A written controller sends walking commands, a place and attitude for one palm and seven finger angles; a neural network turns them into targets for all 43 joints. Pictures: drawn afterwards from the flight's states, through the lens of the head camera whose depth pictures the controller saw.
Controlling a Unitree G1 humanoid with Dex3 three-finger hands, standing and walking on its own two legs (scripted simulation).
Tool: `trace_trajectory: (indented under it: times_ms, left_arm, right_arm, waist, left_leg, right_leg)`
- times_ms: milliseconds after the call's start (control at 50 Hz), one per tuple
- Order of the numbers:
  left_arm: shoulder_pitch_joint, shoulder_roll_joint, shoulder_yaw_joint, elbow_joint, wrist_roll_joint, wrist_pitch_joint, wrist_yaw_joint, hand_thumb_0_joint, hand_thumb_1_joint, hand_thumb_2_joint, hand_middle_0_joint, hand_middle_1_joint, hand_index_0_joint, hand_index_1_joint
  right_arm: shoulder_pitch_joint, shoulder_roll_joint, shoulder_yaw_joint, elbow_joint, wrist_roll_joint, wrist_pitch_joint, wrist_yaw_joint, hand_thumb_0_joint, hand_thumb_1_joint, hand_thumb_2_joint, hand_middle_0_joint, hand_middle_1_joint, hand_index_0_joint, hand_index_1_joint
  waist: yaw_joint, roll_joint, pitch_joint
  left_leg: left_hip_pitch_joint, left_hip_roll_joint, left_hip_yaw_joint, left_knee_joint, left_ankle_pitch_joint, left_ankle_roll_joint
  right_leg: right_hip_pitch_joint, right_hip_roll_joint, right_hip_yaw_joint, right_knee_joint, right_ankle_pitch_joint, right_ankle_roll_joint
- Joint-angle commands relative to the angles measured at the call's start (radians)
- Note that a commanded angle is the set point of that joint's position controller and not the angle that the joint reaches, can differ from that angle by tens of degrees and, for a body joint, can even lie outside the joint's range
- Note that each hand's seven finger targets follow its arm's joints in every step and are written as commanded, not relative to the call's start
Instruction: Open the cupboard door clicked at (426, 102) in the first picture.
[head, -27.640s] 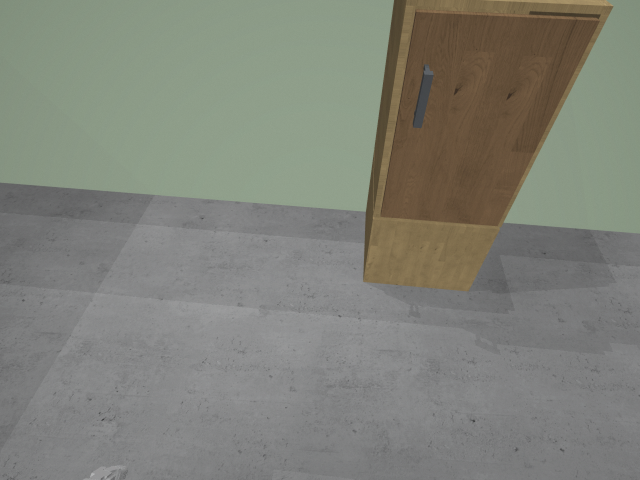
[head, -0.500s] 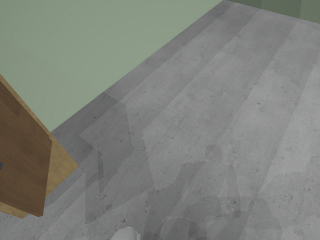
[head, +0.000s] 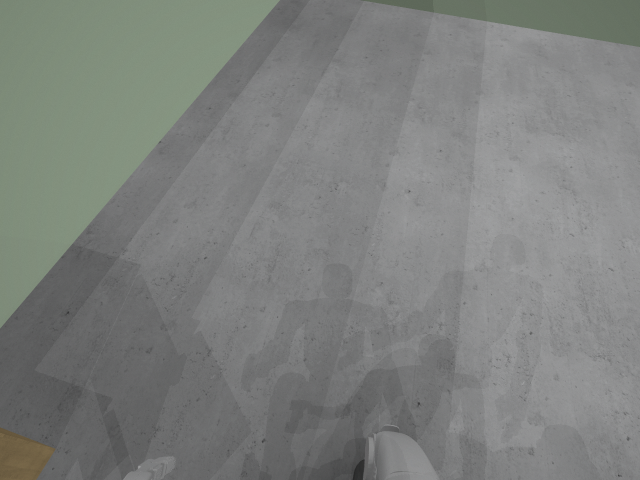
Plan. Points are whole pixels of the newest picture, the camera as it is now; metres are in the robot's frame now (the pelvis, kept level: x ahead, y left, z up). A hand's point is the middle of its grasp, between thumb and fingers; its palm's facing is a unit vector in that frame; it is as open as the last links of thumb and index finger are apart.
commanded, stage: walk to a spot facing it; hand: left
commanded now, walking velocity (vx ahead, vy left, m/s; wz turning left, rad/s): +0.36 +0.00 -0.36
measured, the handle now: out of the picture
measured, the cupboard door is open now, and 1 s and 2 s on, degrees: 50 50 50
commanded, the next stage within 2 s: turn to face it in 1.04 s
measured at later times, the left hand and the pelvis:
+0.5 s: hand (262, 386) +0.27 +0.10 -0.16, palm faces -0.05 -0.97 -0.24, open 7.2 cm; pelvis +0.23 -0.09 +0.00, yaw -7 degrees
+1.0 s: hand (289, 234) +0.57 +0.08 -0.17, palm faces -0.12 -0.97 -0.19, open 7.2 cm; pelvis +0.50 -0.10 +0.01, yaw -9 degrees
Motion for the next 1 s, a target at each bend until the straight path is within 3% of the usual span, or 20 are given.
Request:
trace_trajectory:
  times_ms: [0,40,80,100,120,160,200,240,320,400,540,600,640,660,680,700,720,760,840,980]
  left_arm:
    - [-0.167,-0.013,-0.016,-0.107,-0.01,-0.031,-0.01,0.0,0.9,0.9,-0.2,-0.3,-0.2,-0.3]
    - [-0.079,0.021,-0.01,-0.084,-0.013,-0.041,-0.001,0.0,0.9,0.9,-0.2,-0.3,-0.2,-0.3]
    - [0.224,0.089,0.016,0.012,-0.008,-0.063,0.013,0.0,0.9,0.9,-0.2,-0.3,-0.2,-0.3]
    - [0.368,0.211,0.049,0.049,-0.006,-0.071,0.031,0.0,0.9,0.9,-0.2,-0.3,-0.2,-0.3]
    - [0.393,0.278,0.057,0.062,-0.031,-0.065,0.043,0.0,0.9,0.9,-0.2,-0.3,-0.2,-0.3]
    - [0.23,0.195,0.034,0.021,-0.035,-0.061,0.059,0.0,0.9,0.9,-0.2,-0.3,-0.2,-0.3]
    - [0.116,0.094,0.0,0.003,-0.028,-0.076,0.062,0.0,0.9,0.9,-0.2,-0.3,-0.2,-0.3]
    - [0.092,0.069,-0.008,0.013,-0.019,-0.091,0.062,0.0,0.9,0.9,-0.2,-0.3,-0.2,-0.3]
    - [0.185,0.013,-0.006,0.048,-0.024,-0.113,0.057,0.0,0.9,0.9,-0.2,-0.3,-0.2,-0.3]
    - [0.269,0.016,-0.018,0.088,-0.028,-0.127,0.066,0.0,0.9,0.9,-0.2,-0.3,-0.2,-0.3]
    - [0.392,0.036,-0.032,0.158,-0.02,-0.126,0.086,0.0,0.9,0.9,-0.2,-0.3,-0.2,-0.3]
    - [0.4,0.058,-0.03,0.176,-0.021,-0.126,0.089,0.0,0.9,0.9,-0.2,-0.3,-0.2,-0.3]
    - [0.375,0.07,-0.028,0.184,-0.018,-0.128,0.089,0.0,0.9,0.9,-0.2,-0.3,-0.2,-0.3]
    - [0.342,0.076,-0.027,0.17,-0.023,-0.128,0.085,0.0,0.9,0.9,-0.2,-0.3,-0.2,-0.3]
    - [0.346,0.038,-0.026,0.15,-0.033,-0.128,0.078,0.0,0.9,0.9,-0.2,-0.3,-0.2,-0.3]
    - [0.379,-0.02,-0.04,0.118,-0.044,-0.133,0.067,0.0,0.9,0.9,-0.2,-0.3,-0.2,-0.3]
    - [0.318,0.013,-0.029,0.096,-0.032,-0.132,0.072,0.0,0.9,0.9,-0.2,-0.3,-0.2,-0.3]
    - [0.227,0.001,-0.021,0.083,-0.009,-0.112,0.058,0.0,0.9,0.9,-0.2,-0.3,-0.2,-0.3]
    - [0.271,-0.076,-0.03,0.099,0.001,-0.071,0.038,0.0,0.9,0.9,-0.2,-0.3,-0.2,-0.3]
    - [0.02,-0.046,-0.029,0.03,-0.007,-0.057,0.023,0.0,0.9,0.9,-0.2,-0.3,-0.2,-0.3]
  right_arm:
    - [0.116,-0.138,-0.025,-0.001,-0.009,-0.011,-0.01,0.0,-0.9,-0.9,0.2,0.3,0.2,0.3]
    - [0.099,-0.169,-0.034,0.009,-0.007,-0.005,-0.007,0.0,-0.9,-0.9,0.2,0.3,0.2,0.3]
    - [0.027,-0.189,-0.034,-0.002,0.01,-0.003,0.001,0.0,-0.9,-0.9,0.2,0.3,0.2,0.3]
    - [0.053,-0.126,-0.027,-0.022,0.035,-0.006,0.011,0.0,-0.9,-0.9,0.2,0.3,0.2,0.3]
    - [-0.002,-0.096,-0.032,-0.06,0.041,-0.006,0.004,0.0,-0.9,-0.9,0.2,0.3,0.2,0.3]
    - [-0.093,-0.1,-0.049,-0.052,0.025,0.001,0.005,0.0,-0.9,-0.9,0.2,0.3,0.2,0.3]
    - [-0.063,-0.056,-0.045,-0.013,0.009,0.025,0.01,0.0,-0.9,-0.9,0.2,0.3,0.2,0.3]
    - [0.026,-0.028,-0.043,0.024,0.005,0.044,0.018,0.0,-0.9,-0.9,0.2,0.3,0.2,0.3]
    - [-0.071,-0.021,-0.05,-0.002,0.003,0.048,0.026,0.0,-0.9,-0.9,0.2,0.3,0.2,0.3]
    - [-0.229,-0.041,-0.054,-0.05,0.013,0.036,0.032,0.0,-0.9,-0.9,0.2,0.3,0.2,0.3]
    - [-0.452,-0.05,-0.045,-0.097,0.021,0.027,0.051,0.0,-0.9,-0.9,0.2,0.3,0.2,0.3]
    - [-0.43,-0.047,-0.04,-0.085,0.021,0.018,0.042,0.0,-0.9,-0.9,0.2,0.3,0.2,0.3]
    - [-0.277,-0.072,-0.045,-0.032,0.016,0.011,0.027,0.0,-0.9,-0.9,0.2,0.3,0.2,0.3]
    - [-0.125,-0.1,-0.055,0.011,0.01,0.009,0.017,0.0,-0.9,-0.9,0.2,0.3,0.2,0.3]
    - [0.025,-0.186,-0.077,0.046,-0.011,0.005,0.006,0.0,-0.9,-0.9,0.2,0.3,0.2,0.3]
    - [0.105,-0.26,-0.089,0.058,-0.012,0.002,0.001,0.0,-0.9,-0.9,0.2,0.3,0.2,0.3]
    - [0.063,-0.245,-0.083,0.05,0.012,0.011,0.007,0.0,-0.9,-0.9,0.2,0.3,0.2,0.3]
    - [-0.086,-0.128,-0.058,0.009,0.009,-0.007,-0.001,0.0,-0.9,-0.9,0.2,0.3,0.2,0.3]
    - [-0.074,-0.08,-0.038,0.039,0.015,-0.039,-0.004,0.0,-0.9,-0.9,0.2,0.3,0.2,0.3]
    - [0.06,-0.074,-0.022,0.086,0.014,-0.028,0.002,0.0,-0.9,-0.9,0.2,0.3,0.2,0.3]
  waist:
    - [-0.029,0.169,0.056]
    - [0.021,0.146,-0.019]
    - [0.172,0.087,-0.179]
    - [0.217,-0.134,-0.318]
    - [0.2,-0.212,-0.33]
    - [0.124,-0.078,-0.15]
    - [0.033,-0.033,-0.037]
    - [-0.023,-0.077,-0.048]
    - [0.003,-0.068,-0.027]
    - [0.031,-0.08,-0.025]
    - [0.069,-0.06,0.049]
    - [0.035,-0.074,0.036]
    - [-0.043,-0.086,-0.023]
    - [-0.115,-0.079,-0.081]
    - [-0.162,0.034,-0.177]
    - [-0.126,0.228,-0.288]
    - [-0.105,0.104,-0.216]
    - [-0.032,0.102,-0.014]
    - [0.043,0.067,-0.045]
    - [-0.001,0.117,0.057]
  left_leg:
    - [0.002,0.253,-0.063,-0.107,0.564,0.123]
    - [0.031,0.269,-0.039,0.032,0.811,0.114]
    - [-0.15,0.196,0.01,0.391,0.82,0.054]
    - [-0.458,0.076,0.023,0.732,0.238,0.009]
    - [-0.66,-0.027,-0.082,1.038,-0.3,-0.01]
    - [-0.694,0.07,-0.244,1.081,-0.079,0.006]
    - [-0.556,0.103,-0.237,0.919,0.019,-0.002]
    - [-0.486,0.089,-0.217,0.795,0.057,-0.009]
    - [-0.584,0.064,-0.204,0.671,0.156,-0.017]
    - [-0.696,0.052,-0.208,0.598,0.187,-0.01]
    - [-0.69,-0.011,-0.159,0.442,0.173,0.023]
    - [-0.515,-0.099,-0.081,0.345,0.11,0.064]
    - [-0.298,-0.144,-0.07,0.267,0.124,0.101]
    - [-0.081,-0.122,-0.097,0.209,0.191,0.132]
    - [0.162,0.092,-0.392,0.164,0.219,0.224]
    - [0.3,0.377,-0.768,0.04,0.335,0.36]
    - [0.158,0.387,-0.78,-0.036,0.198,0.365]
    - [-0.123,0.301,-0.663,-0.139,-0.038,0.272]
    - [-0.17,0.175,-0.341,-0.156,0.286,0.194]
    - [-0.167,0.138,-0.22,-0.188,0.396,0.166]
  right_leg:
    - [0.056,0.026,-0.052,-0.182,-0.031,-0.041]
    - [0.228,0.076,-0.079,-0.243,-0.112,-0.078]
    - [0.708,0.101,-0.071,-0.361,-0.047,-0.118]
    - [1.029,-0.176,0.291,-0.45,-0.128,-0.205]
    - [1.054,-0.382,0.669,-0.604,0.008,-0.292]
    - [0.743,-0.322,0.525,-0.655,-0.048,-0.25]
    - [0.462,-0.215,0.299,-0.711,0.011,-0.183]
    - [0.406,-0.151,0.197,-0.741,0.02,-0.166]
    - [0.508,-0.107,0.18,-0.762,0.153,-0.138]
    - [0.68,-0.129,0.177,-0.718,0.446,-0.128]
    - [0.789,-0.149,0.186,-0.696,0.654,-0.121]
    - [0.774,-0.14,0.139,-0.602,0.978,-0.105]
    - [0.714,-0.118,0.107,-0.435,1.075,-0.09]
    - [0.585,-0.105,0.082,-0.26,0.973,-0.073]
    - [0.345,-0.023,0.052,0.018,0.596,-0.045]
    - [0.141,0.111,0.023,0.399,-0.289,-0.037]
    - [0.077,0.082,0.113,0.507,-0.349,-0.051]
    - [-0.011,0.0,0.131,0.508,-0.189,-0.033]
    - [0.059,-0.036,0.081,0.285,-0.078,0.008]
    - [0.086,-0.03,-0.006,-0.14,0.088,0.009]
